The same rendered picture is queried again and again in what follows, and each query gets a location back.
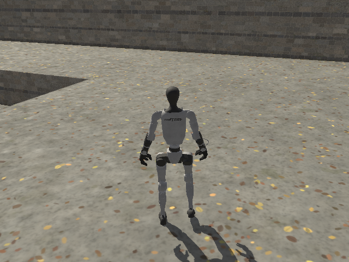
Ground robot left upper arm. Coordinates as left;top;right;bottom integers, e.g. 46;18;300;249
147;110;162;141

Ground robot left shin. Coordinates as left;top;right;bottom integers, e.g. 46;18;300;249
158;182;166;218

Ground robot right forearm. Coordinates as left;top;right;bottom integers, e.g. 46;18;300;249
195;131;206;152

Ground robot torso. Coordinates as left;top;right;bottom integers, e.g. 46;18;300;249
161;108;186;164

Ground left robot hand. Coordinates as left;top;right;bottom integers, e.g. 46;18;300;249
139;153;152;166

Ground right robot hand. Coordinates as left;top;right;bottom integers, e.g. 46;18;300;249
195;149;208;160

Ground robot left forearm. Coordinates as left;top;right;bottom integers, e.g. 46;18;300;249
141;133;152;155

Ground robot right upper arm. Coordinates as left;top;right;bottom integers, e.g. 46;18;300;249
185;110;200;140

